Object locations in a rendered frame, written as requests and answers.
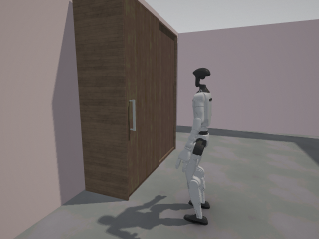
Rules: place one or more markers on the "left robot foot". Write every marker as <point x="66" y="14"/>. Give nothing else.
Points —
<point x="193" y="218"/>

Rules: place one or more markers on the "robot left forearm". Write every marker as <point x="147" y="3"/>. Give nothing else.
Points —
<point x="196" y="129"/>

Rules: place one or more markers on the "wardrobe door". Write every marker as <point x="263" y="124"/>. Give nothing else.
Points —
<point x="166" y="91"/>
<point x="142" y="80"/>

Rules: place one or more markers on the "robot head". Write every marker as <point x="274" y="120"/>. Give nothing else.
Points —
<point x="201" y="73"/>

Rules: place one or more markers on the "left robot upper arm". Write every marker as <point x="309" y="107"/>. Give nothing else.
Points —
<point x="199" y="100"/>

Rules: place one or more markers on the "robot left hand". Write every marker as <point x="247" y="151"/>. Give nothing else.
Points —
<point x="185" y="155"/>

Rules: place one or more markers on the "handle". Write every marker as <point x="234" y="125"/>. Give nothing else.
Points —
<point x="134" y="114"/>

